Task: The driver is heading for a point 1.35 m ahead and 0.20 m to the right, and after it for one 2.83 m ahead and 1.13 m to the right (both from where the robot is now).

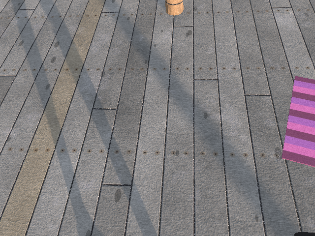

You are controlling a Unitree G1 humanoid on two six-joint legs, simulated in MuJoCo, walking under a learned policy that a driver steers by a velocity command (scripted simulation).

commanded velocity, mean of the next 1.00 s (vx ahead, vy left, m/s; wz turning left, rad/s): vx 0.01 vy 0.00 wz -0.42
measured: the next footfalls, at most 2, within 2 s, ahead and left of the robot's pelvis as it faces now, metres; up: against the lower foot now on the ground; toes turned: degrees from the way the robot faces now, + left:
left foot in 0.48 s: +0.18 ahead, +0.08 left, +0.00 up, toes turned -37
right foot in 0.82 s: +0.02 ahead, -0.11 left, +0.00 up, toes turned -22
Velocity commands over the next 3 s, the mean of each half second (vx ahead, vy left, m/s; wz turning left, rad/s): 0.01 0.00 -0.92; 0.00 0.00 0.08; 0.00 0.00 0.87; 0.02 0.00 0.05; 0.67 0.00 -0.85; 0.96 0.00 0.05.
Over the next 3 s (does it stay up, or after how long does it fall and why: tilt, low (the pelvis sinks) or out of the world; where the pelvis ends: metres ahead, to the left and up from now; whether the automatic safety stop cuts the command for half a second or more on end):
stays up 0.82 -0.30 -0.01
